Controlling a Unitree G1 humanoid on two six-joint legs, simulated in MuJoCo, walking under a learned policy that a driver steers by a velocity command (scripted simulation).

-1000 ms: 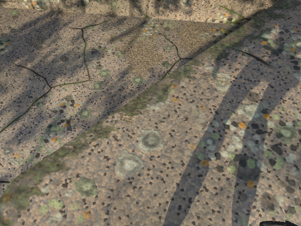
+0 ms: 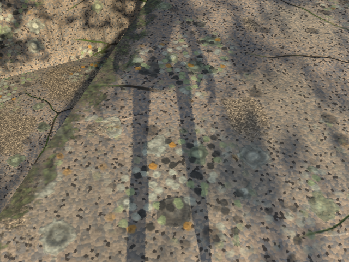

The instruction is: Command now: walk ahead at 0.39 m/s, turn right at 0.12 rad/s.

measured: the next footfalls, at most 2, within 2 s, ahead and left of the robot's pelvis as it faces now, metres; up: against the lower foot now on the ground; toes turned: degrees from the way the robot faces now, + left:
right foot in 0.14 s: +0.16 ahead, -0.15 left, +0.00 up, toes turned -1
left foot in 0.60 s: +0.48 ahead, +0.05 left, +0.00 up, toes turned -14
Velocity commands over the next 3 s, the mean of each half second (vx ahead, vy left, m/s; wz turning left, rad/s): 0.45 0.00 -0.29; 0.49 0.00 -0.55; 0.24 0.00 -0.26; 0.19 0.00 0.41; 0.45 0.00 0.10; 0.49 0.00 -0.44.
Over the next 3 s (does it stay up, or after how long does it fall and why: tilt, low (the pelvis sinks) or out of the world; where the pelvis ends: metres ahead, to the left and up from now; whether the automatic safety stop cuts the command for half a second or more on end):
stays up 1.23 -0.40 -0.02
